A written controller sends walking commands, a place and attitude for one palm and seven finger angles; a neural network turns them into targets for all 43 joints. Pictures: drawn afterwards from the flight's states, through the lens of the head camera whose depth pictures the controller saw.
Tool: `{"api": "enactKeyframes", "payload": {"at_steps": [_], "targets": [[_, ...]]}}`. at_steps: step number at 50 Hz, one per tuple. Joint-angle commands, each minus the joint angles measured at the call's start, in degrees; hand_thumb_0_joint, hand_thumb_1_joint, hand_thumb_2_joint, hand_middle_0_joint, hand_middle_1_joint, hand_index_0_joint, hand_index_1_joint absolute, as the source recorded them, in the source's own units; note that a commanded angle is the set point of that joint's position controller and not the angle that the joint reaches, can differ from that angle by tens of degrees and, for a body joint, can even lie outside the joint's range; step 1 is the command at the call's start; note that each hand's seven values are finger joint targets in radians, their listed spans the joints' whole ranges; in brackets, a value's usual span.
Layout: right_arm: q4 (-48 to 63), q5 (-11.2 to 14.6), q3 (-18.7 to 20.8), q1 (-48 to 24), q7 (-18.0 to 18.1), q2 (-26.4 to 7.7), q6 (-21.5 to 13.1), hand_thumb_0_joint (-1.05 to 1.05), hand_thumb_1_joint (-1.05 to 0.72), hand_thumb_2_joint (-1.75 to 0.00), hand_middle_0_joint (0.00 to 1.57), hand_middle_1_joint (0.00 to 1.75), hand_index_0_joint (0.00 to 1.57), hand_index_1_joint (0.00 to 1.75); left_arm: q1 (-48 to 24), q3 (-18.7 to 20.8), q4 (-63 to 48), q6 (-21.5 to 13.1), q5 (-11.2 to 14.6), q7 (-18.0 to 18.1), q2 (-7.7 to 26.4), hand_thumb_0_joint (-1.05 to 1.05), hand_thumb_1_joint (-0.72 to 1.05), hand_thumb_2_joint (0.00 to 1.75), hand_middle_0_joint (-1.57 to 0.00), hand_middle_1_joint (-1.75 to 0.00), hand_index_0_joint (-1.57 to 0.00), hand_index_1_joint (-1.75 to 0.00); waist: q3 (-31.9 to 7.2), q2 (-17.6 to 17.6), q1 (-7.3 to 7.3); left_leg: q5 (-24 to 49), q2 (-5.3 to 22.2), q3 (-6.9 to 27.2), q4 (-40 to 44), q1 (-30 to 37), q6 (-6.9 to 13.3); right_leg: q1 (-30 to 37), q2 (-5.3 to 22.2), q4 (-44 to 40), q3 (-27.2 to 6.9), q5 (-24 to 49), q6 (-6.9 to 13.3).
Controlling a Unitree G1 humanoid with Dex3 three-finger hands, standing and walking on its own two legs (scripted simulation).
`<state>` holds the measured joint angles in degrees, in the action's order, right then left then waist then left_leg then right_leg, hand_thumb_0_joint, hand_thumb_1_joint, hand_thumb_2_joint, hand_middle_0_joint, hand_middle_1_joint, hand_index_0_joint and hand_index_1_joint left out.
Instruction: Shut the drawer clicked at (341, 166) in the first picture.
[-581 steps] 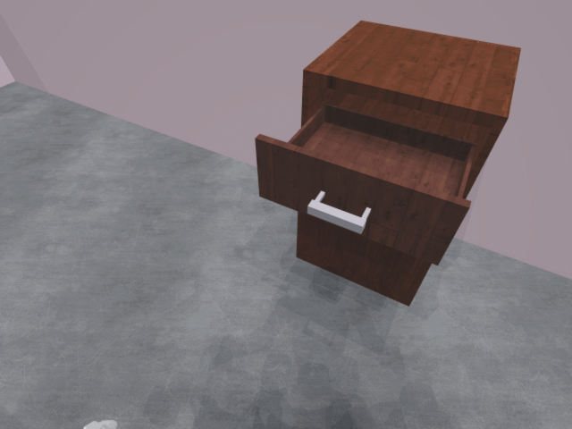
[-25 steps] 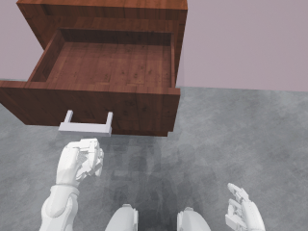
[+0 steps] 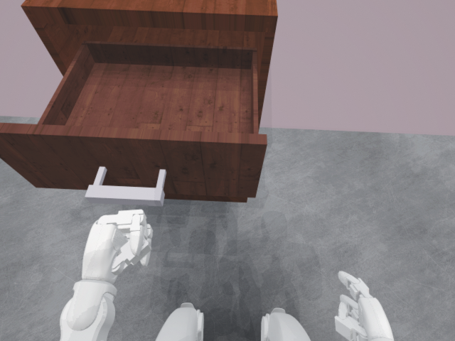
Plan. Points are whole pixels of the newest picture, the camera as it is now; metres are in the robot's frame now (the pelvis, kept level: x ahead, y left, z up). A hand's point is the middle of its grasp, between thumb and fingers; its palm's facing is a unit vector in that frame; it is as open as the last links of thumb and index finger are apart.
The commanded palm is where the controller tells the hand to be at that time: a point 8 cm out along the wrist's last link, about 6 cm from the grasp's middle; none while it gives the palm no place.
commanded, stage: push the drawer shut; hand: left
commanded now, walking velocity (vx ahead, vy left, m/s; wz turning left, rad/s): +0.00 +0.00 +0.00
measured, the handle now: (129, 184) +0.37 +0.19 +0.04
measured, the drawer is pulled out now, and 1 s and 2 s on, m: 0.29 0.20 0.08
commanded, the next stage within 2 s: none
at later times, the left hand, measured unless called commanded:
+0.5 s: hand (151, 221) +0.30 +0.14 +0.03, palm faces -0.04 -1.00 -0.06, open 2.8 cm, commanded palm +0.32 +0.19 +0.04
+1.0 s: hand (156, 181) +0.38 +0.14 +0.04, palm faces -0.04 -1.00 -0.05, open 3.0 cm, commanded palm +0.37 +0.20 +0.04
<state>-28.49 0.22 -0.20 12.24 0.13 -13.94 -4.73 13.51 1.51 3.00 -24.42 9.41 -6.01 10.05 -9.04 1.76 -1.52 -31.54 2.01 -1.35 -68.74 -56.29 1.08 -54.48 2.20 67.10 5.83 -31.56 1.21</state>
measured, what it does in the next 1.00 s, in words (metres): stands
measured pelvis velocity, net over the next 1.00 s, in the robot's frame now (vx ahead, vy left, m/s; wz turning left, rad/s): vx -0.02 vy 0.00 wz -0.01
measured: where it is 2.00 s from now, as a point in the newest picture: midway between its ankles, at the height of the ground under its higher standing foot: outside the picture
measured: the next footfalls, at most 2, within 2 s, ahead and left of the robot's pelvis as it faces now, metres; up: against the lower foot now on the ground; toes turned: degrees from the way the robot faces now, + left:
none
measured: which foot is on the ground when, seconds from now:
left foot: down 0.00-1.00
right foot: down 0.00-1.00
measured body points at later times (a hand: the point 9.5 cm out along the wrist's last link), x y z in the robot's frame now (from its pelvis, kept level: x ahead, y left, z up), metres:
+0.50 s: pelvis -0.01 -0.01 +0.00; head +0.08 +0.00 +0.44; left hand +0.30 +0.20 +0.04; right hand +0.15 -0.25 -0.11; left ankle +0.01 +0.11 -0.64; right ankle +0.01 -0.11 -0.64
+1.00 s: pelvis -0.02 +0.00 +0.00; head +0.08 +0.01 +0.44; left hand +0.38 +0.20 +0.04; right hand +0.08 -0.26 -0.11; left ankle +0.01 +0.11 -0.64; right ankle +0.01 -0.11 -0.64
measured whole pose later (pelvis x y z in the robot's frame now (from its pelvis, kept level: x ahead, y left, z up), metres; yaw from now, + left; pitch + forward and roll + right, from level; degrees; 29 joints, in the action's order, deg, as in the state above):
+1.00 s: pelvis -0.02 +0.00 +0.00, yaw +0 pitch +20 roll -1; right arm -36.4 0.4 -0.8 15.0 0.8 -14.8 -2.6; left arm -23.6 9.0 39.9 -27.0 8.1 -6.5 13.6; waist -7.4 1.5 -4.3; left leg -28.2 2.0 -1.8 -67.0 -58.4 1.5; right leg -56.8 2.1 65.4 5.3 -28.1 1.1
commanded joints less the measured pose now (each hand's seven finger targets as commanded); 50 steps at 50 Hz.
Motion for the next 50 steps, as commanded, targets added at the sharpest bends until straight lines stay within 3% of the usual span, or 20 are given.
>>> {"api": "enactKeyframes", "payload": {"at_steps": [1,6,8,14,18,19,22,26,29,32,37,44,46,48,50], "targets": [[7.22,0.35,2.9,-0.67,0.99,-7.33,-2.41,0.0,-0.9,-0.9,0.2,0.3,0.2,0.3,-11.2,2.42,-10.64,-3.98,0.13,0.63,4.7,0.0,0.9,0.9,-1.4,-1.6,-1.4,-1.6,-15.34,-0.68,-1.77,16.21,-1.42,3.22,8.63,10.83,0.18,8.33,-2.26,-8.61,-2.94,15.27,0.07],[6.72,0.45,2.94,-0.36,0.95,-7.57,-2.1,0.0,-0.9,-0.9,0.2,0.3,0.2,0.3,-12.77,4.23,-8.84,-2.91,0.42,0.38,6.12,0.0,0.9,0.9,-1.4,-1.6,-1.4,-1.6,-18.8,0.51,-0.66,18.93,-1.55,2.96,9.03,12.36,0.07,10.97,-2.1,-8.68,-3.24,18.13,0.26],[6.93,0.57,2.93,-0.24,0.79,-7.33,-1.93,0.0,-0.9,-0.9,0.2,0.3,0.2,0.3,-13.16,2.97,-8.8,-2.34,0.64,0.11,4.74,0.0,0.9,0.9,-1.4,-1.6,-1.4,-1.6,-19.43,0.12,-0.62,20.32,-1.54,2.86,9.45,13.25,0.03,12.1,-2.0,-8.92,-3.11,19.69,0.19],[4.81,0.49,2.65,-0.13,1.29,-7.75,-1.78,0.0,-0.9,-0.9,0.2,0.3,0.2,0.3,-22.36,3.8,-4.88,-3.2,0.28,0.93,6.23,0.0,0.9,0.9,-1.4,-1.6,-1.4,-1.6,-16.2,-2.5,-2.74,16.12,-1.48,2.89,8.57,10.29,0.47,10.15,-1.95,-10.08,-3.87,16.03,-0.13],[3.26,0.63,2.64,-0.47,1.57,-7.86,-2.07,0.0,-0.9,-0.9,0.2,0.3,0.2,0.3,-30.2,3.69,-1.94,-4.37,0.17,0.78,6.44,0.0,0.9,0.9,-1.4,-1.6,-1.4,-1.6,-16.45,-0.93,-3.18,12.97,-1.62,2.99,8.53,10.44,0.46,8.35,-1.77,-10.56,-4.29,12.14,-0.11],[2.92,0.69,2.61,-0.38,1.68,-8.1,-1.98,0.0,-0.9,-0.9,0.2,0.3,0.2,0.3,-31.43,4.04,-0.88,-4.26,0.15,0.81,7.28,0.0,0.9,0.9,-1.4,-1.6,-1.4,-1.6,-16.34,-2.1,-3.83,12.27,-1.53,2.87,8.21,9.75,0.76,8.28,-1.83,-10.98,-4.58,11.3,-0.28],[2.12,0.93,2.37,-0.63,2.06,-8.05,-2.03,0.0,-0.9,-0.9,0.2,0.3,0.2,0.3,-36.35,4.98,0.55,-4.22,0.71,0.26,8.25,0.0,0.9,0.9,-1.4,-1.6,-1.4,-1.6,-18.16,0.67,-3.29,10.91,-1.79,2.76,8.76,10.25,0.55,8.96,-1.66,-11.29,-5.03,9.78,-0.12],[1.23,1.25,2.1,-0.4,2.39,-8.26,-2.0,0.0,-0.9,-0.9,0.2,0.3,0.2,0.3,-42.22,4.91,4.68,-3.25,1.12,0.28,8.52,0.0,0.9,0.9,-1.4,-1.6,-1.4,-1.6,-18.21,1.11,-3.84,9.3,-1.77,2.92,9.22,10.63,0.52,8.22,-1.73,-11.9,-5.15,8.25,-0.14],[0.58,1.28,2.01,0.17,2.63,-8.62,-2.02,0.0,-0.9,-0.9,0.2,0.3,0.2,0.3,-46.06,5.94,8.1,-2.96,1.18,0.58,9.61,0.0,0.9,0.9,-1.4,-1.6,-1.4,-1.6,-18.57,-1.19,-4.38,8.6,-1.6,3.08,9.5,10.06,0.74,8.51,-1.87,-12.31,-5.27,7.47,-0.35],[0.24,1.29,1.86,0.35,2.53,-8.49,-1.91,0.0,-0.9,-0.9,0.2,0.3,0.2,0.3,-49.48,6.46,11.05,-3.24,1.34,0.51,9.52,0.0,0.9,0.9,-1.4,-1.6,-1.4,-1.6,-18.81,0.73,-4.01,7.99,-1.93,2.83,10.14,10.19,0.44,8.8,-1.66,-12.66,-5.43,7.11,-0.25],[-0.46,1.03,2.1,1.79,2.07,-8.78,-1.53,0.0,-0.9,-0.9,0.2,0.3,0.2,0.3,-54.06,7.28,15.93,-4.26,0.74,0.88,9.74,0.0,0.9,0.9,-1.4,-1.6,-1.4,-1.6,-19.91,0.67,-4.36,9.44,-1.74,3.25,10.62,11.78,0.31,7.72,-1.89,-12.22,-4.8,8.68,-0.15],[-1.16,0.64,2.37,3.97,1.7,-9.37,-0.4,0.0,-0.9,-0.9,0.2,0.3,0.2,0.3,-58.32,10.65,22.97,-5.78,0.0,1.01,12.68,0.0,0.9,0.9,-1.4,-1.6,-1.4,-1.6,-19.73,-1.1,-4.47,10.02,-1.75,2.95,10.87,10.8,0.45,8.4,-2.17,-12.26,-4.8,9.5,-0.17],[-1.59,0.5,2.44,4.53,1.58,-9.28,0.05,0.0,-0.9,-0.9,0.2,0.3,0.2,0.3,-60.11,11.6,23.07,-6.48,-0.15,1.02,13.63,0.0,0.9,0.9,-1.4,-1.6,-1.4,-1.6,-21.67,0.92,-4.11,11.99,-1.67,3.06,10.9,12.48,0.15,8.59,-2.19,-11.72,-4.75,11.29,-0.01],[-1.8,0.49,2.52,4.93,1.35,-9.23,0.33,0.0,-0.9,-0.9,0.2,0.3,0.2,0.3,-60.51,10.94,24.63,-6.73,-0.04,0.86,12.24,0.0,0.9,0.9,-1.4,-1.6,-1.4,-1.6,-21.28,0.78,-4.42,12.67,-1.65,3.07,11.12,12.88,0.06,8.28,-2.29,-11.81,-4.47,11.88,0.0],[-2.13,0.33,2.64,5.7,1.3,-9.45,0.72,0.0,-0.9,-0.9,0.2,0.3,0.2,0.3,-61.39,11.99,26.19,-7.15,-0.36,0.85,13.32,0.0,0.9,0.9,-1.4,-1.6,-1.4,-1.6,-21.79,-0.41,-4.64,13.39,-1.53,3.23,11.02,13.03,0.13,8.17,-2.46,-11.56,-4.33,12.48,-0.07]]}}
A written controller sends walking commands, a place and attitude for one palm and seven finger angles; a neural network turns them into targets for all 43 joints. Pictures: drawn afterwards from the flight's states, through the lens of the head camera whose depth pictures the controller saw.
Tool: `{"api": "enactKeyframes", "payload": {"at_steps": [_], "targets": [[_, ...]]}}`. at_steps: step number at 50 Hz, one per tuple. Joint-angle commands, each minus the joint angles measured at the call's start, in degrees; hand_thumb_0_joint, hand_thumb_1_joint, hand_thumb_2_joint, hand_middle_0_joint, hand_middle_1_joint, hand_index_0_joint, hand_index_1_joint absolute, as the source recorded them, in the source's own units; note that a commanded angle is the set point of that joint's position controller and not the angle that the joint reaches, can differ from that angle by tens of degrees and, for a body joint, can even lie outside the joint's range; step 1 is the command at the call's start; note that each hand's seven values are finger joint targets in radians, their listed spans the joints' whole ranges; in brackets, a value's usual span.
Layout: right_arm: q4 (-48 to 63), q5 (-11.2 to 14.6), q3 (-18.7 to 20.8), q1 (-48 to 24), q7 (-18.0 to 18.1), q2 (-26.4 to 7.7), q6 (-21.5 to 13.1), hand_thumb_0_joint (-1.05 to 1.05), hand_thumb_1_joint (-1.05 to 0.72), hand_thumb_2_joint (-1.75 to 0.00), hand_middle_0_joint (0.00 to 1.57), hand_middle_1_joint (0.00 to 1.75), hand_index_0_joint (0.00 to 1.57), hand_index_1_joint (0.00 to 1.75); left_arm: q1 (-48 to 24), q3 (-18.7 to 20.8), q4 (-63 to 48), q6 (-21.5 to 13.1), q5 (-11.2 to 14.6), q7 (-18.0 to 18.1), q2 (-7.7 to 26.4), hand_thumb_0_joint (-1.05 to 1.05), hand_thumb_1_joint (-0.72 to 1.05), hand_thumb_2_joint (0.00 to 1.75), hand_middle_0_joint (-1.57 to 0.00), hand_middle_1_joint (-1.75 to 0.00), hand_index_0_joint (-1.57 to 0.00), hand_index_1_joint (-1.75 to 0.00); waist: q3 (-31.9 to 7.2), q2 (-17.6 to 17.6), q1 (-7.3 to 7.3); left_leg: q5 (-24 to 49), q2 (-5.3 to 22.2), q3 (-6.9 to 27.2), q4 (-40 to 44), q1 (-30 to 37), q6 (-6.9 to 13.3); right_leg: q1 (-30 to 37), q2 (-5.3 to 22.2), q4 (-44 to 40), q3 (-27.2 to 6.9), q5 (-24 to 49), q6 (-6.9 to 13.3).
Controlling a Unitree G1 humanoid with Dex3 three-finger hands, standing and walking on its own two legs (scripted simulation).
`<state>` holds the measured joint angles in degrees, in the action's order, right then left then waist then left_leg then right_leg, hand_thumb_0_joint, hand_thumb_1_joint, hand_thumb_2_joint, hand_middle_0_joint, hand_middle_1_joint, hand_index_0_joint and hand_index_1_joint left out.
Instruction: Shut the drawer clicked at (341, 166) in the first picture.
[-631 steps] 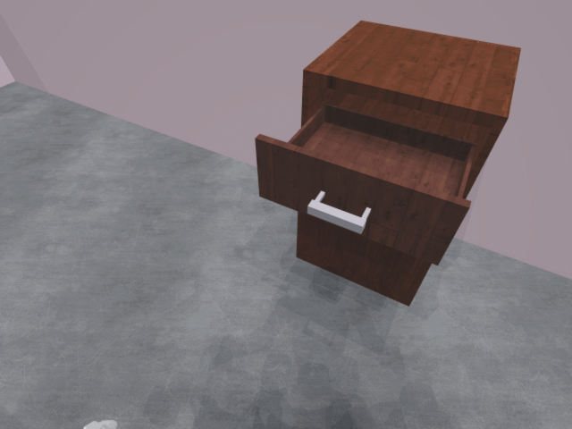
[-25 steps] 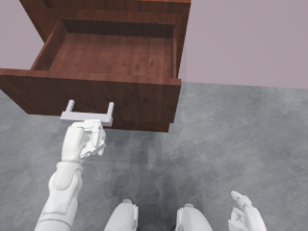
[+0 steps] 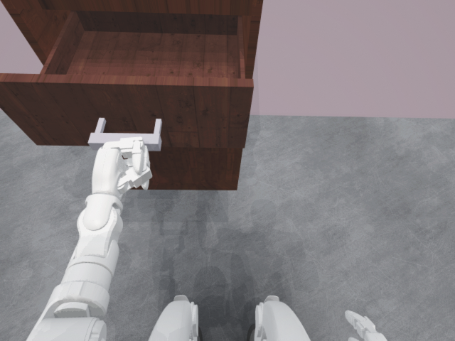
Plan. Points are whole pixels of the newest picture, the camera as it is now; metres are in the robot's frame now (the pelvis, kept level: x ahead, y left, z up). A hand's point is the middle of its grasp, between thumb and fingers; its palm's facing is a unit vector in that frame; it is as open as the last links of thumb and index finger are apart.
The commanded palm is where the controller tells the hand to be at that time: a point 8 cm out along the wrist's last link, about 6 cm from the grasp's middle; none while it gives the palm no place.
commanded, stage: push the drawer shut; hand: left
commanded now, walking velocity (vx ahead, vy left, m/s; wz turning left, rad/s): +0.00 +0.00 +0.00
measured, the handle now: (128, 132) +0.48 +0.19 +0.04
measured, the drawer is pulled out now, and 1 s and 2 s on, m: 0.20 0.08 0.00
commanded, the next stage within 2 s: pull the fist back off the drawer in 1.94 s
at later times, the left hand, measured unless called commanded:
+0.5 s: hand (152, 141) +0.46 +0.14 +0.03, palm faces -0.01 -1.00 -0.05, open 3.0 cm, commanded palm +0.45 +0.19 +0.04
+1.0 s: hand (155, 117) +0.52 +0.14 +0.04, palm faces -0.01 -1.00 -0.04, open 3.2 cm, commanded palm +0.51 +0.18 +0.04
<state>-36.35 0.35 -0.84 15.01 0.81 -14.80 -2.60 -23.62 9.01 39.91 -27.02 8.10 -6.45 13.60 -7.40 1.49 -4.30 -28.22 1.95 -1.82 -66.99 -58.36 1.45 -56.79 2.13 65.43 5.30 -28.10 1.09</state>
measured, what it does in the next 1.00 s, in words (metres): stands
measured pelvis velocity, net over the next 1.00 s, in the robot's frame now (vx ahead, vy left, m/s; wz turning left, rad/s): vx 0.00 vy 0.00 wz -0.02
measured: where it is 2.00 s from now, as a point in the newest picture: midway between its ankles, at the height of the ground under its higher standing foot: outside the picture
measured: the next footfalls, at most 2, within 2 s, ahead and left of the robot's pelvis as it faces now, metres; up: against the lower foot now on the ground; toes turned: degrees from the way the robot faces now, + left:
none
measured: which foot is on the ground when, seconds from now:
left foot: down 0.00-1.00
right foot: down 0.00-1.00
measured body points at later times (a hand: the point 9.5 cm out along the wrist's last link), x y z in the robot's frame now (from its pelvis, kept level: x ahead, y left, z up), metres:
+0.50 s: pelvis +0.00 +0.00 -0.01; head +0.12 +0.01 +0.43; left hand +0.46 +0.20 +0.04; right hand +0.06 -0.26 -0.13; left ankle +0.03 +0.10 -0.64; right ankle +0.03 -0.11 -0.64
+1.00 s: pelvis +0.00 +0.00 -0.01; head +0.15 +0.01 +0.41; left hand +0.51 +0.19 +0.04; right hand +0.01 -0.27 -0.13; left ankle +0.03 +0.10 -0.64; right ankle +0.03 -0.11 -0.64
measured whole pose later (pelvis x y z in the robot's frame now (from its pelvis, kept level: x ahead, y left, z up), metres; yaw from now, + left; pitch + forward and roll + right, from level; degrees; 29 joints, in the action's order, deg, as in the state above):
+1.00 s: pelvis +0.00 +0.00 -0.01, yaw -1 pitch +25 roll -3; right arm -37.7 -2.3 -1.8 19.3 -1.0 -15.5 2.2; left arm -52.3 19.2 68.4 -29.2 2.8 -6.7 23.9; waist -7.1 2.2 -10.4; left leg -28.7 3.1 -1.0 -70.5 -67.1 1.5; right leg -64.9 0.9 67.4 5.8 -27.7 1.3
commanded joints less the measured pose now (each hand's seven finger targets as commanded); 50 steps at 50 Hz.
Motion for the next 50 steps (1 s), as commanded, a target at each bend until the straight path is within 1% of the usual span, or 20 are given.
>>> {"api": "enactKeyframes", "payload": {"at_steps": [1,2,6,7,12,13,15,17,23,25,29,31,34,35,38,41,45,47,48,50], "targets": [[5.59,0.2,3.25,2.9,0.61,-8.51,-1.29,0.0,-0.9,-0.9,0.2,0.3,0.2,0.3,-25.91,4.06,-10.78,-4.78,1.15,1.21,9.4,0.0,0.9,0.9,-1.4,-1.6,-1.4,-1.6,-23.22,0.76,-2.17,9.95,-1.53,3.47,9.2,15.04,-0.23,10.36,-2.3,-10.01,-3.92,9.12,0.0],[5.44,0.2,3.24,3.2,0.56,-8.56,-1.08,0.0,-0.9,-0.9,0.2,0.3,0.2,0.3,-26.36,4.34,-10.15,-5.0,0.83,1.24,9.92,0.0,0.9,0.9,-1.4,-1.6,-1.4,-1.6,-23.18,1.19,-1.89,10.04,-1.4,3.77,9.5,15.41,-0.44,10.07,-2.38,-9.77,-3.73,8.91,0.17],[4.46,0.01,3.47,4.03,0.36,-8.76,-0.67,0.0,-0.9,-0.9,0.2,0.3,0.2,0.3,-32.14,2.38,-7.98,-5.78,0.31,1.66,7.67,0.0,0.9,0.9,-1.4,-1.6,-1.4,-1.6,-23.07,2.57,-3.65,9.84,-1.1,4.77,9.46,18.28,-0.62,5.6,-2.53,-9.27,-2.93,8.02,0.15],[4.19,-0.07,3.55,4.32,0.4,-8.98,-0.48,0.0,-0.9,-0.9,0.2,0.3,0.2,0.3,-33.06,3.35,-6.44,-5.96,0.15,1.88,8.7,0.0,0.9,0.9,-1.4,-1.6,-1.4,-1.6,-22.68,0.89,-3.71,8.63,-1.12,4.83,9.43,17.4,-0.55,5.69,-2.55,-9.51,-3.04,7.16,0.08],[3.53,-0.48,3.38,5.38,0.37,-9.26,0.17,0.0,-0.9,-0.9,0.2,0.3,0.2,0.3,-39.19,4.38,-2.51,-6.88,-0.9,2.32,10.42,0.0,0.9,0.9,-1.4,-1.6,-1.4,-1.6,-23.95,2.45,-4.1,8.36,-1.27,5.3,9.27,17.72,-0.59,4.53,-2.65,-8.68,-2.9,6.84,0.26],[3.56,-0.51,3.36,5.6,0.25,-9.08,0.25,0.0,-0.9,-0.9,0.2,0.3,0.2,0.3,-39.94,3.45,-1.64,-6.98,-0.95,2.28,9.26,0.0,0.9,0.9,-1.4,-1.6,-1.4,-1.6,-24.41,2.09,-4.45,8.79,-1.32,5.26,9.16,17.91,-0.48,4.76,-2.76,-8.87,-2.95,7.12,0.22],[3.5,-0.64,3.41,6.27,0.24,-9.38,0.63,0.0,-0.9,-0.9,0.2,0.3,0.2,0.3,-40.44,4.95,-0.09,-7.16,-1.35,2.12,11.04,0.0,0.9,0.9,-1.4,-1.6,-1.4,-1.6,-26.35,2.06,-4.27,10.44,-1.3,5.27,8.67,18.49,-0.47,5.13,-2.89,-8.46,-2.93,8.26,0.27],[3.02,-0.74,3.29,6.35,0.25,-9.24,0.95,0.0,-0.9,-0.9,0.2,0.3,0.2,0.3,-44.05,4.76,1.15,-7.43,-1.43,2.02,11.2,0.0,0.9,0.9,-1.4,-1.6,-1.4,-1.6,-25.36,2.36,-5.08,10.09,-1.3,5.13,8.23,17.53,-0.35,4.59,-2.86,-8.49,-3.11,8.21,0.16],[2.86,-1.11,3.17,7.61,-0.1,-9.5,2.01,0.0,-0.9,-0.9,0.2,0.3,0.2,0.3,-46.22,7.21,6.21,-7.88,-2.19,2.1,14.01,0.0,0.9,0.9,-1.4,-1.6,-1.4,-1.6,-25.7,2.12,-5.17,10.6,-1.31,5.1,7.69,15.89,-0.24,4.95,-3.11,-8.35,-3.36,8.57,0.21],[2.64,-1.3,3.12,8.02,-0.29,-9.59,2.18,0.0,-0.9,-0.9,0.2,0.3,0.2,0.3,-49.15,6.67,7.26,-7.85,-2.3,1.78,13.77,0.0,0.9,0.9,-1.4,-1.6,-1.4,-1.6,-25.44,2.94,-6.34,10.18,-1.3,5.12,7.13,15.8,-0.07,3.48,-3.23,-8.26,-3.37,8.38,0.11],[2.78,-1.61,3.13,9.15,-0.32,-9.91,2.69,0.0,-0.9,-0.9,0.2,0.3,0.2,0.3,-49.59,10.01,7.85,-8.04,-2.5,1.55,18.03,0.0,0.9,0.9,-1.4,-1.6,-1.4,-1.6,-28.6,3.18,-5.75,12.54,-1.27,5.01,6.5,15.67,0.08,5.5,-3.44,-7.69,-3.66,10.25,0.17],[2.59,-1.65,2.96,9.39,-0.51,-9.62,2.97,0.0,-0.9,-0.9,0.2,0.3,0.2,0.3,-51.69,8.93,7.91,-7.96,-2.47,1.23,16.89,0.0,0.9,0.9,-1.4,-1.6,-1.4,-1.6,-28.44,4.68,-6.35,13.12,-1.23,4.87,6.23,15.71,0.06,5.05,-3.4,-7.84,-3.74,10.83,0.07],[2.33,-1.79,2.86,10.31,-0.5,-9.92,3.31,0.0,-0.9,-0.9,0.2,0.3,0.2,0.3,-53.04,10.14,10.26,-7.53,-2.64,1.19,18.68,0.0,0.9,0.9,-1.4,-1.6,-1.4,-1.6,-26.93,2.78,-7.23,11.55,-1.22,4.68,5.9,13.18,0.44,5.41,-3.65,-8.28,-4.11,9.92,-0.11],[2.39,-1.74,2.84,10.46,-0.57,-10.03,3.45,0.0,-0.9,-0.9,0.2,0.3,0.2,0.3,-53.02,10.94,10.68,-7.51,-2.89,1.12,19.82,0.0,0.9,0.9,-1.4,-1.6,-1.4,-1.6,-27.45,3.68,-6.74,11.57,-1.24,4.68,5.87,13.03,0.27,5.58,-3.65,-8.15,-4.15,9.83,-0.01],[2.23,-1.82,2.89,11.0,-0.67,-10.09,3.62,0.0,-0.9,-0.9,0.2,0.3,0.2,0.3,-54.8,10.53,10.6,-7.53,-3.14,0.9,19.84,0.0,0.9,0.9,-1.4,-1.6,-1.4,-1.6,-28.7,4.55,-7.25,12.06,-1.08,5.02,5.83,14.35,0.22,4.72,-3.69,-8.12,-3.98,9.81,0.03],[1.83,-2.11,2.77,12.02,-0.74,-10.38,3.85,0.0,-0.9,-0.9,0.2,0.3,0.2,0.3,-57.67,11.34,11.43,-7.27,-3.52,0.78,21.86,0.0,0.9,0.9,-1.4,-1.6,-1.4,-1.6,-29.01,5.63,-8.07,12.55,-0.96,5.08,5.2,14.01,0.34,4.27,-3.89,-7.93,-4.14,10.2,0.0],[1.68,-2.21,2.66,12.75,-0.87,-10.48,4.01,0.0,-0.9,-0.9,0.2,0.3,0.2,0.3,-59.86,10.32,13.54,-6.62,-4.08,0.57,21.09,0.0,0.9,0.9,-1.4,-1.6,-1.4,-1.6,-28.53,6.4,-9.17,12.12,-0.95,5.27,4.73,13.84,0.48,2.48,-4.04,-7.94,-4.01,9.62,0.0],[1.44,-2.44,2.54,13.28,-0.82,-10.85,4.11,0.0,-0.9,-0.9,0.2,0.3,0.2,0.3,-62.04,11.82,13.82,-6.43,-4.27,0.9,23.6,0.0,0.9,0.9,-1.4,-1.6,-1.4,-1.6,-28.7,6.39,-9.4,11.5,-0.84,5.44,4.26,12.97,0.58,2.08,-4.11,-7.76,-4.12,8.96,-0.03],[1.45,-2.47,2.5,13.4,-0.89,-10.74,4.11,0.0,-0.9,-0.9,0.2,0.3,0.2,0.3,-62.32,11.25,14.2,-6.2,-4.47,0.95,23.01,0.0,0.9,0.9,-1.4,-1.6,-1.4,-1.6,-29.12,6.3,-9.78,11.81,-0.88,5.42,4.15,12.88,0.62,2.32,-4.13,-7.75,-4.06,9.26,-0.06],[1.41,-2.64,2.45,13.96,-1.07,-10.89,4.23,0.0,-0.9,-0.9,0.2,0.3,0.2,0.3,-63.35,11.14,14.0,-6.29,-4.84,0.92,23.23,0.0,0.9,0.9,-1.4,-1.6,-1.4,-1.6,-30.48,8.68,-9.63,13.82,-0.77,6.01,4.13,15.32,0.39,0.98,-4.21,-7.17,-3.64,10.15,0.17]]}}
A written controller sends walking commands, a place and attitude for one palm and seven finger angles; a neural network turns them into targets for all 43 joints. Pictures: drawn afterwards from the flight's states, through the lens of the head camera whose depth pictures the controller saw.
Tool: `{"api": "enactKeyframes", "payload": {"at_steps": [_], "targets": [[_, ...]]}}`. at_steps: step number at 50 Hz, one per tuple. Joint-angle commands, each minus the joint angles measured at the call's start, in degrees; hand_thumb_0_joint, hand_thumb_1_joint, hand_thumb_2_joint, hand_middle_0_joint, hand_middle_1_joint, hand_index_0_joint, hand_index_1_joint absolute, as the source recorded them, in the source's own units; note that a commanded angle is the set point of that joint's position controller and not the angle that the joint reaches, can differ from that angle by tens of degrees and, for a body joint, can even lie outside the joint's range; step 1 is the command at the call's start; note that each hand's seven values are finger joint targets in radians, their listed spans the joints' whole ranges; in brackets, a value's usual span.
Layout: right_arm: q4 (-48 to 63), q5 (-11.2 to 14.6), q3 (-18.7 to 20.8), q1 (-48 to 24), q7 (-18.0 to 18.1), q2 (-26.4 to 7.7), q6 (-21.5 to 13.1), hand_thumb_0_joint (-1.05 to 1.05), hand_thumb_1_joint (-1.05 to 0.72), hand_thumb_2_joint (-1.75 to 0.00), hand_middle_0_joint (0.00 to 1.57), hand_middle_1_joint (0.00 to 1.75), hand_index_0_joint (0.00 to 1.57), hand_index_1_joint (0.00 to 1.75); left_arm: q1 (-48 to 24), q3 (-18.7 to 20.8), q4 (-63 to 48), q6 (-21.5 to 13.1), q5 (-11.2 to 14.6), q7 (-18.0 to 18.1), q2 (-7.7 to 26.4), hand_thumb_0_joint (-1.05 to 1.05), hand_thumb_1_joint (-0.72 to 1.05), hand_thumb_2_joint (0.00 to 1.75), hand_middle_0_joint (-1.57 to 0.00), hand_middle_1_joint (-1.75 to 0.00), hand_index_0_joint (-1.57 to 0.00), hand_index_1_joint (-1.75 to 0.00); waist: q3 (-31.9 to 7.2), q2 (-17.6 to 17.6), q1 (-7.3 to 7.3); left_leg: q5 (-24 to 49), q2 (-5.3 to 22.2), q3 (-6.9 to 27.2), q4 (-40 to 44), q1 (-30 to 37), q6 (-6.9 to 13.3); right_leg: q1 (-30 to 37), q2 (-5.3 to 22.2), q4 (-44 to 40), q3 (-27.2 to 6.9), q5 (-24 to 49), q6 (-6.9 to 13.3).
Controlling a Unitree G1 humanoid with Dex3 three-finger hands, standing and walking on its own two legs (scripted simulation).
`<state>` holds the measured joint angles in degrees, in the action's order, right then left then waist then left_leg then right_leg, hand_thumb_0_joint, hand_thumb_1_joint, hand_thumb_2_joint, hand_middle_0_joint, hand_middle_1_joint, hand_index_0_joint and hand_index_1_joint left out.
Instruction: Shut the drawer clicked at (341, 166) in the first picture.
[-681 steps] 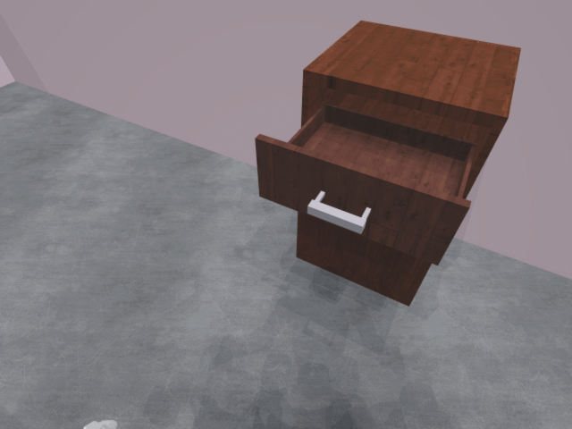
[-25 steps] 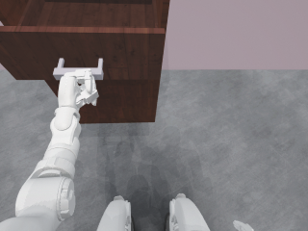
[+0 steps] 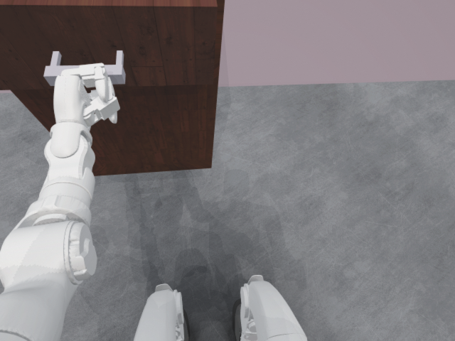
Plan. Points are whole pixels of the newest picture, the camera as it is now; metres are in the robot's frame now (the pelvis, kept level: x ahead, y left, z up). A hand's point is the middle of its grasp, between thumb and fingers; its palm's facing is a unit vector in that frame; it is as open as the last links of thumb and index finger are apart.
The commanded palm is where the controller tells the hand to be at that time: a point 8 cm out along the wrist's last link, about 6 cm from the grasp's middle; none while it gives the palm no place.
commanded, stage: push the drawer shut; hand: left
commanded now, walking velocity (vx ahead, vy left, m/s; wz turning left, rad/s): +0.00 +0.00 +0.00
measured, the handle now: (87, 65) +0.59 +0.20 +0.05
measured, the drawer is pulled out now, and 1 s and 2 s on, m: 0.08 0.00 0.00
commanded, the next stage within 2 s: pull the fist back off the drawer in 0.94 s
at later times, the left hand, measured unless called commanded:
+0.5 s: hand (112, 71) +0.57 +0.15 +0.06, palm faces +0.01 -1.00 -0.04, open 3.3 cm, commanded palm +0.58 +0.19 +0.06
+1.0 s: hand (104, 57) +0.61 +0.17 +0.05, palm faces +0.01 -1.00 -0.04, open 3.3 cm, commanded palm +0.65 +0.17 +0.06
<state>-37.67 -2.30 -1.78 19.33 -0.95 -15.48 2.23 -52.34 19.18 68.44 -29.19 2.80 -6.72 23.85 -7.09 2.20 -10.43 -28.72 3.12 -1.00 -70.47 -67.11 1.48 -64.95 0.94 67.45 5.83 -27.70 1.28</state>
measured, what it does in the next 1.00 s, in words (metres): stands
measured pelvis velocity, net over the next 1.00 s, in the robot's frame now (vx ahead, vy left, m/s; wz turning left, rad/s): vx -0.01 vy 0.01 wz -0.04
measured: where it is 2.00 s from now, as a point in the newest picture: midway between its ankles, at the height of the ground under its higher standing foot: outside the picture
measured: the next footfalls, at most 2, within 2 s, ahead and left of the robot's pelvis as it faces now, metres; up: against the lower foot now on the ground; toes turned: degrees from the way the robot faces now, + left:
none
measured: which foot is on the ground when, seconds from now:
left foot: down 0.00-1.00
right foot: down 0.00-1.00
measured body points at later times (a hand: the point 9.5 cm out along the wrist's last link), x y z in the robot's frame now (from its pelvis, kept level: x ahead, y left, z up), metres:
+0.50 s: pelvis +0.00 +0.01 -0.01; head +0.18 +0.03 +0.40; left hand +0.57 +0.21 +0.06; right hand -0.03 -0.25 -0.11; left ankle +0.03 +0.10 -0.63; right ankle +0.04 -0.11 -0.63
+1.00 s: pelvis -0.01 +0.01 -0.03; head +0.20 +0.05 +0.37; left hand +0.60 +0.22 +0.06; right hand -0.07 -0.23 -0.11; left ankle +0.03 +0.10 -0.63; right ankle +0.04 -0.11 -0.63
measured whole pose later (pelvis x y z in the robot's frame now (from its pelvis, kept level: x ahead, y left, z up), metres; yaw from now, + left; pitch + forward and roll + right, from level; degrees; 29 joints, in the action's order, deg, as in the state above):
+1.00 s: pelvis -0.01 +0.01 -0.03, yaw -2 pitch +33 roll -7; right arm -37.2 -4.6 -6.0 23.7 -1.8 -14.9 1.4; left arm -77.1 20.7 79.9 -19.4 -4.6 -7.3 40.7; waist -5.8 3.1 -18.4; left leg -29.2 3.8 1.6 -76.7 -80.8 2.6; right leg -76.2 0.1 70.0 8.0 -26.6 0.5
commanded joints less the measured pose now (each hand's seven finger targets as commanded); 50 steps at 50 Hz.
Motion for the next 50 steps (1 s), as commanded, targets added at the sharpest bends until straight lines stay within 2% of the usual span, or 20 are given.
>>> {"api": "enactKeyframes", "payload": {"at_steps": [1,2,4,8,10,12,15,17,22,25,27,31,32,33,35,37,39,42,48,50], "targets": [[2.56,-0.09,3.43,9.61,0.6,-10.29,-0.51,0.0,-0.9,-0.9,0.2,0.3,0.2,0.3,-35.22,1.22,-14.23,-3.9,0.51,1.25,13.13,0.0,0.9,0.9,-1.4,-1.6,-1.4,-1.6,-31.03,7.68,-3.84,14.05,-1.85,5.18,7.23,23.86,0.41,8.78,-3.0,-9.33,-4.2,9.57,-0.11],[2.55,-0.12,3.36,9.88,0.65,-10.49,-0.39,0.0,-0.9,-0.9,0.2,0.3,0.2,0.3,-35.14,2.76,-13.63,-3.74,0.41,1.43,15.18,0.0,0.9,0.9,-1.4,-1.6,-1.4,-1.6,-30.76,6.3,-3.69,13.53,-1.8,5.02,7.05,22.38,0.51,9.83,-3.06,-9.5,-4.4,9.36,-0.19],[2.6,-0.24,3.09,10.24,0.58,-10.29,-0.44,0.0,-0.9,-0.9,0.2,0.3,0.2,0.3,-37.37,1.28,-13.51,-3.54,0.12,1.48,14.1,0.0,0.9,0.9,-1.4,-1.6,-1.4,-1.6,-30.51,7.16,-4.64,13.74,-1.76,5.19,6.98,22.21,0.67,9.1,-3.18,-9.17,-4.3,9.52,-0.17],[2.51,-0.36,2.96,10.94,0.48,-10.65,-0.13,0.0,-0.9,-0.9,0.2,0.3,0.2,0.3,-38.4,3.23,-11.56,-2.67,-0.74,1.93,17.12,0.0,0.9,0.9,-1.4,-1.6,-1.4,-1.6,-31.01,6.76,-4.7,13.62,-1.72,5.16,6.35,20.69,0.7,9.5,-3.24,-9.26,-4.45,9.35,-0.26],[2.2,-0.48,2.73,11.53,0.35,-10.59,-0.14,0.0,-0.9,-0.9,0.2,0.3,0.2,0.3,-39.9,2.76,-10.49,-2.16,-0.98,1.72,16.97,0.0,0.9,0.9,-1.4,-1.6,-1.4,-1.6,-30.46,7.78,-5.58,14.14,-1.57,5.23,6.04,20.68,0.77,8.55,-3.36,-9.07,-4.25,9.75,-0.28],[2.42,-0.55,2.61,11.89,0.44,-10.88,-0.03,0.0,-0.9,-0.9,0.2,0.3,0.2,0.3,-41.06,4.7,-10.98,-1.9,-1.26,1.62,20.45,0.0,0.9,0.9,-1.4,-1.6,-1.4,-1.6,-31.95,7.77,-5.48,14.48,-1.54,4.96,5.46,19.49,0.98,10.16,-3.44,-9.09,-4.77,10.26,-0.32],[2.3,-0.68,2.51,12.55,0.2,-10.68,0.15,0.0,-0.9,-0.9,0.2,0.3,0.2,0.3,-41.46,3.91,-10.31,-1.5,-1.44,1.11,19.23,0.0,0.9,0.9,-1.4,-1.6,-1.4,-1.6,-32.37,9.82,-5.72,16.99,-1.32,5.53,5.41,21.76,0.71,8.58,-3.58,-8.59,-4.08,11.62,-0.12],[2.22,-0.78,2.27,12.91,0.23,-11.11,0.33,0.0,-0.9,-0.9,0.2,0.3,0.2,0.3,-43.07,5.67,-9.87,-0.94,-1.51,1.2,22.28,0.0,0.9,0.9,-1.4,-1.6,-1.4,-1.6,-31.7,8.77,-6.16,16.05,-1.11,5.51,4.95,19.74,0.87,8.66,-3.67,-8.55,-4.2,10.98,-0.27],[2.26,-1.0,1.86,14.14,0.25,-11.41,0.48,0.0,-0.9,-0.9,0.2,0.3,0.2,0.3,-46.32,5.62,-7.64,0.36,-2.55,1.1,23.88,0.0,0.9,0.9,-1.4,-1.6,-1.4,-1.6,-31.48,10.55,-7.24,15.56,-1.03,6.07,4.39,19.09,0.93,6.43,-3.77,-8.08,-3.9,10.02,-0.24],[1.98,-1.28,1.93,15.04,-0.07,-11.5,0.48,0.0,-0.9,-0.9,0.2,0.3,0.2,0.3,-47.48,4.43,-7.7,0.71,-2.9,1.02,22.34,0.0,0.9,0.9,-1.4,-1.6,-1.4,-1.6,-33.53,12.65,-7.7,18.1,-0.74,7.17,4.14,22.65,0.62,3.82,-3.94,-7.35,-3.13,10.93,-0.02],[1.83,-1.39,1.68,15.51,0.02,-11.8,0.57,0.0,-0.9,-0.9,0.2,0.3,0.2,0.3,-48.96,6.26,-6.77,1.48,-2.91,1.26,25.32,0.0,0.9,0.9,-1.4,-1.6,-1.4,-1.6,-32.22,11.19,-8.25,17.24,-0.61,6.74,3.56,19.91,0.93,4.75,-3.99,-7.62,-3.45,10.81,-0.3],[1.73,-1.57,1.32,16.59,-0.01,-12.11,0.78,0.0,-0.9,-0.9,0.2,0.3,0.2,0.3,-51.45,7.08,-6.29,2.6,-3.9,1.02,28.15,0.0,0.9,0.9,-1.4,-1.6,-1.4,-1.6,-33.09,12.79,-8.77,18.49,-0.35,7.34,2.99,20.06,0.91,3.55,-4.1,-6.85,-3.0,11.24,-0.13],[1.92,-1.52,1.24,16.51,-0.16,-11.89,0.77,0.0,-0.9,-0.9,0.2,0.3,0.2,0.3,-51.72,5.22,-5.97,2.98,-4.19,0.83,26.28,0.0,0.9,0.9,-1.4,-1.6,-1.4,-1.6,-33.02,14.23,-9.05,18.3,-0.46,7.26,2.94,20.32,0.85,2.79,-4.1,-7.0,-3.07,10.95,-0.06],[1.63,-1.67,1.21,16.81,-0.16,-11.92,0.68,0.0,-0.9,-0.9,0.2,0.3,0.2,0.3,-52.83,6.15,-6.13,3.18,-4.09,0.95,27.28,0.0,0.9,0.9,-1.4,-1.6,-1.4,-1.6,-32.96,13.44,-9.46,18.0,-0.29,7.31,2.66,19.71,0.97,2.95,-4.14,-6.99,-2.97,10.95,-0.17],[1.81,-1.77,1.01,17.56,-0.2,-12.22,0.77,0.0,-0.9,-0.9,0.2,0.3,0.2,0.3,-52.88,7.62,-6.09,3.25,-4.69,0.93,29.99,0.0,0.9,0.9,-1.4,-1.6,-1.4,-1.6,-35.06,14.9,-8.75,19.77,-0.25,7.77,2.55,20.93,0.78,3.03,-4.18,-6.34,-2.74,11.64,0.05],[1.58,-1.94,1.11,17.87,-0.45,-11.99,0.73,0.0,-0.9,-0.9,0.2,0.3,0.2,0.3,-55.04,6.09,-7.37,3.54,-4.97,1.01,28.2,0.0,0.9,0.9,-1.4,-1.6,-1.4,-1.6,-35.1,16.58,-9.6,21.06,-0.01,8.24,2.41,22.8,0.63,1.43,-4.26,-6.36,-2.44,12.23,0.06],[1.34,-1.86,0.99,18.48,-0.41,-12.29,0.78,0.0,-0.9,-0.9,0.2,0.3,0.2,0.3,-55.38,7.02,-5.55,4.11,-5.04,1.14,29.34,0.0,0.9,0.9,-1.4,-1.6,-1.4,-1.6,-33.64,14.7,-10.4,19.48,0.16,8.56,2.35,21.7,0.82,0.18,-4.36,-6.38,-2.25,11.12,-0.07],[0.86,-1.92,0.78,18.57,-0.18,-12.42,0.43,0.0,-0.9,-0.9,0.2,0.3,0.2,0.3,-59.72,3.86,-5.7,5.02,-5.61,1.71,27.17,0.0,0.9,0.9,-1.4,-1.6,-1.4,-1.6,-31.38,16.6,-12.02,15.18,0.22,9.23,2.82,21.11,0.77,-3.43,-4.24,-6.45,-2.02,8.39,-0.08],[0.49,-2.03,0.06,18.68,0.38,-12.69,-0.98,0.0,-0.9,-0.9,0.2,0.3,0.2,0.3,-62.07,1.79,-3.76,5.99,-5.95,2.19,26.72,0.0,0.9,0.9,-1.4,-1.6,-1.4,-1.6,-30.51,17.47,-13.52,10.99,0.27,10.0,3.18,19.79,0.76,-5.6,-4.18,-6.33,-1.88,6.21,0.05],[0.2,-2.08,-0.14,18.56,0.61,-13.02,-1.55,0.0,-0.9,-0.9,0.2,0.3,0.2,0.3,-63.45,1.38,-4.66,6.1,-5.85,2.16,26.98,0.0,0.9,0.9,-1.4,-1.6,-1.4,-1.6,-30.79,19.86,-13.85,9.91,0.59,10.8,3.64,21.28,0.62,-7.66,-4.0,-5.99,-1.66,5.8,0.13]]}}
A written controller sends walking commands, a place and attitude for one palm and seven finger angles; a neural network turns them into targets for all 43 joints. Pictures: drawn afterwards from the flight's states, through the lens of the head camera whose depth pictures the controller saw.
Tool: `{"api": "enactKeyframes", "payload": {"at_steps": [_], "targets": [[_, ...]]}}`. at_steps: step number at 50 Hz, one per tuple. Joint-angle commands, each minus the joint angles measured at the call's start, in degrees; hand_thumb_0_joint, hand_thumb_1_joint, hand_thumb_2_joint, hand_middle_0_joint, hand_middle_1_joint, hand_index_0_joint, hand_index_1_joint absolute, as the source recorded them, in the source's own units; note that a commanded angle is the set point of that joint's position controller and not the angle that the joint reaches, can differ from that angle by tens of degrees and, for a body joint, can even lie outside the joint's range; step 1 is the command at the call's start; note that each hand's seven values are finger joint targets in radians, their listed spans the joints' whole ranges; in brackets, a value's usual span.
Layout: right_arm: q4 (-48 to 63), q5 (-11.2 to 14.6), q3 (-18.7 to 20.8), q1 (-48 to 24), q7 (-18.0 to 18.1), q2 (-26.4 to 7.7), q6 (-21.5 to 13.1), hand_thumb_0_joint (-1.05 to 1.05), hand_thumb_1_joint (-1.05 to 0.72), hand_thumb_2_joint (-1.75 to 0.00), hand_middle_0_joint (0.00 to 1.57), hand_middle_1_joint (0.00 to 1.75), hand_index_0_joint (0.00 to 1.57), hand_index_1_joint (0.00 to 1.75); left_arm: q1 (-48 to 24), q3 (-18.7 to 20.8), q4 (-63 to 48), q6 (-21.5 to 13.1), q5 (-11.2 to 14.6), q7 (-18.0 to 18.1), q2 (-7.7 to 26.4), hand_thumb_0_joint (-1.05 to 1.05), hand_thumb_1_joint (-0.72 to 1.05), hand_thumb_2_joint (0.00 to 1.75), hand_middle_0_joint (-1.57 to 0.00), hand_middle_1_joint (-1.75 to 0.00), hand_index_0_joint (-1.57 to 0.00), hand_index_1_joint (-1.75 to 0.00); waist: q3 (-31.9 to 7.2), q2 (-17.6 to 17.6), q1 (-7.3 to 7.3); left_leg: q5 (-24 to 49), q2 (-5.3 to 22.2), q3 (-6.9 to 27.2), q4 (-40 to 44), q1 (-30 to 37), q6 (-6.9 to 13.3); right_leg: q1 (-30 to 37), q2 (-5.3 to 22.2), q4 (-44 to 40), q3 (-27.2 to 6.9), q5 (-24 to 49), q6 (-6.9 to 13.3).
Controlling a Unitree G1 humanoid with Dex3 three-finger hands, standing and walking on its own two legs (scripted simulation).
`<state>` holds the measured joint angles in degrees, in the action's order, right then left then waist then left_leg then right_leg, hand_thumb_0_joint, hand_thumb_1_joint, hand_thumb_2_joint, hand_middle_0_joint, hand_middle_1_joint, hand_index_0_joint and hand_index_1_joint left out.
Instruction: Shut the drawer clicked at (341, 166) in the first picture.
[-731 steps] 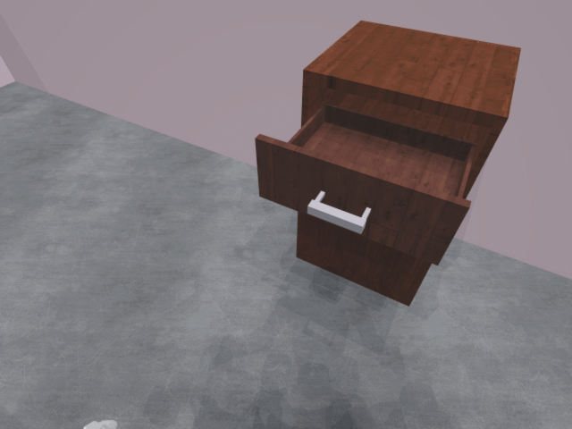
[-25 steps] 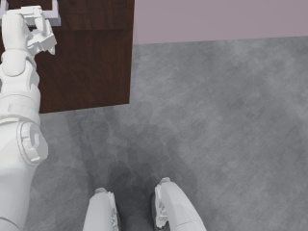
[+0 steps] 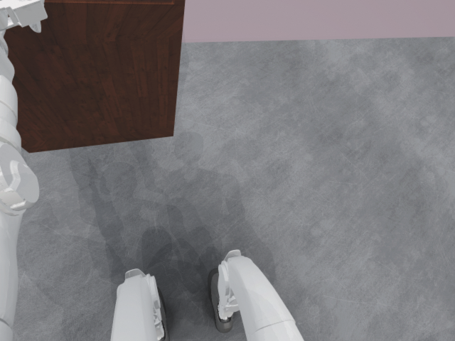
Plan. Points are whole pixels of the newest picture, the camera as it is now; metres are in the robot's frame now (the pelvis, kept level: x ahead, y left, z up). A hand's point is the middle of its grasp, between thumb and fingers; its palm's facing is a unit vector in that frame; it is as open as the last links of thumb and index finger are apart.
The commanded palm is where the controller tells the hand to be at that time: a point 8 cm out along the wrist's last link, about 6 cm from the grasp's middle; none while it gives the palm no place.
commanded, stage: pull the fist back off the drawer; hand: left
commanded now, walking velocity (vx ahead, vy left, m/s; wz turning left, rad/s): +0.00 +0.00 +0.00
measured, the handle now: out of the picture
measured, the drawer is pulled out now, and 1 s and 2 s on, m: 0.00 0.00 0.00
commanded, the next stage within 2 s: draw the hand back to the body in 0.74 s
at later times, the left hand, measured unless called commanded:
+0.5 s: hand (35, 0) +0.61 +0.18 +0.08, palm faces +0.05 -1.00 -0.02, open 3.2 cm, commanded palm +0.59 +0.18 +0.08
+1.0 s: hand (32, 11) +0.57 +0.17 +0.09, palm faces +0.06 -1.00 -0.05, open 3.3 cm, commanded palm +0.51 +0.21 +0.12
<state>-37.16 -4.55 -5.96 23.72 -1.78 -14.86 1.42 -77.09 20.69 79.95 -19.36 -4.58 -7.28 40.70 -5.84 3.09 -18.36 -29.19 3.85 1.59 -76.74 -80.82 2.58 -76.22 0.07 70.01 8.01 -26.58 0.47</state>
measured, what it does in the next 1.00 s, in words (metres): shifts its weight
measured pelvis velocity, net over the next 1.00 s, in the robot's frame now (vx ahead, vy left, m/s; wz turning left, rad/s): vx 0.05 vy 0.00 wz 0.00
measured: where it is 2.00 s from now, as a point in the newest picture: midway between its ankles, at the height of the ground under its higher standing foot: (190, 320)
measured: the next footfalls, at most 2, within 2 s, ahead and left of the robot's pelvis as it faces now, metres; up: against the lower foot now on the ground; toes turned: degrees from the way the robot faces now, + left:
none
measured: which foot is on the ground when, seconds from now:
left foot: down 0.00-1.00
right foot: down 0.00-1.00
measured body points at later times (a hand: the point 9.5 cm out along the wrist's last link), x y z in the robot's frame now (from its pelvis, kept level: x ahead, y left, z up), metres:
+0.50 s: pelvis +0.00 +0.00 +0.00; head +0.21 +0.05 +0.40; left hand +0.60 +0.23 +0.08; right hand -0.06 -0.24 -0.08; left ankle +0.04 +0.09 -0.60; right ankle +0.05 -0.13 -0.60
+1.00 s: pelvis +0.05 +0.00 +0.04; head +0.22 +0.01 +0.46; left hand +0.56 +0.23 +0.10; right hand +0.05 -0.26 -0.07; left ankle +0.04 +0.09 -0.60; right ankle +0.05 -0.13 -0.60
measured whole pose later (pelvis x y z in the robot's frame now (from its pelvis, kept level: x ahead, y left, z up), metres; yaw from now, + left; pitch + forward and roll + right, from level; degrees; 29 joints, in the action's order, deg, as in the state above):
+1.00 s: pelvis +0.05 +0.00 +0.04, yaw +0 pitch +28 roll -4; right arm -33.3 -1.6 -1.1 21.5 -3.8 -14.6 6.6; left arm -47.8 23.2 53.4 -21.3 3.7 -8.0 25.7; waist -6.6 3.1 -10.7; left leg -30.6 4.2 -2.2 -65.9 -63.6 1.7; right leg -61.8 -1.0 61.4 4.0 -27.9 0.4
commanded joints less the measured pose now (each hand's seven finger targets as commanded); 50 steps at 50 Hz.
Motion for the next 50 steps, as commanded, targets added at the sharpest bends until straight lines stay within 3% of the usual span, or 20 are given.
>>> {"api": "enactKeyframes", "payload": {"at_steps": [1,5,7,11,15,16,18,21,25,27,30,33,36,37,40,42,44,46,47,50], "targets": [[-0.35,0.24,4.05,14.08,1.61,-13.61,-1.06,0.0,-0.9,-0.9,0.2,0.3,0.2,0.3,-39.19,-0.44,-16.64,-3.55,1.61,2.73,10.03,0.0,0.9,0.9,-1.4,-1.6,-1.4,-1.6,-33.0,18.64,-6.16,10.01,-0.11,8.15,9.74,34.89,-0.35,3.92,-3.13,-8.59,-3.93,4.62,0.85],[-0.28,0.15,3.75,14.2,1.6,-13.77,-1.81,0.0,-0.9,-0.9,0.2,0.3,0.2,0.3,-38.92,-0.23,-15.86,-2.69,1.46,2.45,10.45,0.0,0.9,0.9,-1.4,-1.6,-1.4,-1.6,-32.98,19.82,-5.77,9.63,-0.18,8.84,10.03,35.23,-0.66,3.27,-3.06,-8.03,-3.39,4.54,1.11],[-0.02,0.19,3.6,14.23,1.64,-13.75,-1.8,0.0,-0.9,-0.9,0.2,0.3,0.2,0.3,-37.98,0.54,-14.51,-1.86,1.39,2.44,11.28,0.0,0.9,0.9,-1.4,-1.6,-1.4,-1.6,-32.23,17.68,-5.65,8.55,-0.31,8.36,9.71,32.79,-0.35,4.61,-3.15,-8.32,-3.58,4.02,0.97],[0.48,0.11,3.76,14.14,1.35,-13.69,-1.89,0.0,-0.9,-0.9,0.2,0.3,0.2,0.3,-37.9,0.19,-15.14,-1.23,1.34,2.35,10.18,0.0,0.9,0.9,-1.4,-1.6,-1.4,-1.6,-31.91,18.26,-5.39,7.74,-0.27,8.77,9.93,32.91,-0.4,3.82,-3.0,-8.01,-3.32,3.8,1.01],[0.82,-0.02,4.15,14.28,0.74,-13.89,-1.71,0.0,-0.9,-0.9,0.2,0.3,0.2,0.3,-37.14,0.24,-17.35,-1.18,0.98,2.51,9.24,0.0,0.9,0.9,-1.4,-1.6,-1.4,-1.6,-33.4,20.55,-4.1,8.3,0.16,10.75,10.93,36.96,-1.12,1.85,-2.78,-7.19,-2.8,4.22,1.25],[0.66,-0.04,4.36,14.26,0.59,-13.76,-1.6,0.0,-0.9,-0.9,0.2,0.3,0.2,0.3,-36.27,-0.06,-16.91,-0.87,1.18,2.58,7.95,0.0,0.9,0.9,-1.4,-1.6,-1.4,-1.6,-32.96,19.15,-4.12,8.0,0.19,10.82,10.96,36.89,-1.11,1.82,-2.75,-7.37,-2.73,4.23,1.15],[0.94,-0.04,4.41,14.52,0.4,-13.81,-1.38,0.0,-0.9,-0.9,0.2,0.3,0.2,0.3,-34.48,1.39,-17.75,-0.65,1.27,2.8,9.18,0.0,0.9,0.9,-1.4,-1.6,-1.4,-1.6,-33.76,18.31,-3.16,8.87,0.05,10.28,10.98,36.31,-1.06,3.62,-2.8,-7.42,-2.75,4.44,1.15],[1.15,0.08,4.98,14.43,-0.08,-13.47,-1.01,0.0,-0.9,-0.9,0.2,0.3,0.2,0.3,-31.57,0.53,-19.6,-0.89,1.44,2.54,6.55,0.0,0.9,0.9,-1.4,-1.6,-1.4,-1.6,-34.86,18.98,-2.12,11.44,0.31,10.77,11.61,39.61,-1.55,3.71,-2.71,-7.51,-2.6,5.69,1.27],[1.55,0.39,5.28,14.0,-0.5,-13.17,-0.31,0.0,-0.9,-0.9,0.2,0.3,0.2,0.3,-25.75,2.1,-20.89,-1.33,2.37,2.55,6.39,0.0,0.9,0.9,-1.4,-1.6,-1.4,-1.6,-34.75,17.29,-0.31,14.29,-0.02,8.98,11.87,39.82,-1.44,6.99,-2.9,-8.51,-2.88,6.68,1.35],[1.72,0.48,5.51,13.48,-0.69,-12.77,-0.03,0.0,-0.9,-0.9,0.2,0.3,0.2,0.3,-24.32,1.19,-22.69,-1.78,2.95,2.55,4.4,0.0,0.9,0.9,-1.4,-1.6,-1.4,-1.6,-34.62,15.85,-0.25,15.33,-0.11,7.98,11.88,39.56,-1.18,8.77,-2.97,-9.24,-3.11,7.23,1.17],[2.42,0.63,5.97,13.16,-1.12,-12.35,0.56,0.0,-0.9,-0.9,0.2,0.3,0.2,0.3,-18.73,3.05,-25.59,-3.41,3.63,2.67,4.61,0.0,0.9,0.9,-1.4,-1.6,-1.4,-1.6,-37.49,15.56,2.09,21.47,-0.4,6.67,11.93,41.77,-1.43,12.82,-3.07,-9.51,-3.3,10.5,1.32],[3.04,1.06,6.24,12.29,-1.21,-11.94,1.49,0.0,-0.9,-0.9,0.2,0.3,0.2,0.3,-12.64,4.57,-25.16,-4.34,4.41,2.56,5.03,0.0,0.9,0.9,-1.4,-1.6,-1.4,-1.6,-35.32,10.52,3.27,22.24,-0.78,4.35,12.09,37.48,-0.84,18.97,-3.23,-10.71,-4.21,12.84,0.9],[2.77,1.23,6.45,12.08,-1.23,-11.52,2.12,0.0,-0.9,-0.9,0.2,0.3,0.2,0.3,-11.85,3.57,-23.53,-5.27,4.44,2.66,3.08,0.0,0.9,0.9,-1.4,-1.6,-1.4,-1.6,-31.86,8.7,2.69,22.25,-1.08,3.36,11.93,35.76,-0.5,19.69,-3.28,-11.24,-4.72,14.11,0.69],[2.9,1.32,6.49,12.05,-1.13,-11.6,2.4,0.0,-0.9,-0.9,0.2,0.3,0.2,0.3,-10.72,4.55,-23.11,-5.55,4.52,2.71,4.26,0.0,0.9,0.9,-1.4,-1.6,-1.4,-1.6,-31.71,7.46,2.99,22.07,-1.18,2.93,12.03,34.74,-0.44,21.2,-3.35,-11.32,-4.96,14.71,0.69],[2.87,1.28,6.77,11.77,-0.98,-11.24,2.79,0.0,-0.9,-0.9,0.2,0.3,0.2,0.3,-10.34,4.16,-23.96,-7.18,4.97,2.16,2.99,0.0,0.9,0.9,-1.4,-1.6,-1.4,-1.6,-33.93,7.54,3.08,25.44,-1.5,2.4,11.36,35.99,-0.37,22.97,-3.26,-10.8,-5.49,18.75,0.62],[2.79,1.32,6.94,11.76,-0.94,-11.02,3.3,0.0,-0.9,-0.9,0.2,0.3,0.2,0.3,-8.99,3.49,-23.69,-7.71,5.13,1.49,2.05,0.0,0.9,0.9,-1.4,-1.6,-1.4,-1.6,-33.08,7.81,3.36,27.31,-1.53,2.21,11.55,36.64,-0.57,23.49,-3.15,-10.68,-5.38,20.62,0.64],[4.71,1.68,7.61,11.33,-1.23,-11.08,3.93,0.0,-0.9,-0.9,0.2,0.3,0.2,0.3,-1.7,4.46,-29.33,-8.27,6.05,0.59,1.97,0.0,0.9,0.9,-1.4,-1.6,-1.4,-1.6,-40.07,11.04,7.21,33.92,-1.73,1.94,13.0,43.57,-1.11,27.48,-3.08,-10.59,-5.42,24.94,1.11],[6.4,2.7,8.31,10.54,-1.49,-10.48,4.52,0.0,-0.9,-0.9,0.2,0.3,0.2,0.3,5.72,4.1,-36.99,-7.53,8.21,-0.41,-0.06,0.0,0.9,0.9,-1.4,-1.6,-1.4,-1.6,-44.86,11.13,9.19,40.94,-1.81,1.42,14.81,49.23,-1.37,33.37,-3.26,-12.42,-5.41,31.25,0.82],[7.18,3.28,8.55,10.06,-1.46,-10.42,4.79,0.0,-0.9,-0.9,0.2,0.3,0.2,0.3,10.1,5.18,-40.51,-6.59,9.37,-0.73,0.73,0.0,0.9,0.9,-1.4,-1.6,-1.4,-1.6,-45.4,9.39,10.33,42.1,-1.96,0.94,15.99,49.62,-1.27,37.29,-3.38,-13.62,-5.55,34.09,0.66],[8.9,4.98,8.82,8.31,-0.98,-9.39,4.59,0.0,-0.9,-0.9,0.2,0.3,0.2,0.3,20.18,1.49,-48.24,-3.23,12.44,-1.54,-5.16,0.0,0.9,0.9,-1.4,-1.6,-1.4,-1.6,-40.73,3.64,10.71,42.57,-2.3,-0.52,19.82,49.36,-0.63,44.33,-3.41,-17.37,-5.66,40.21,0.11]]}}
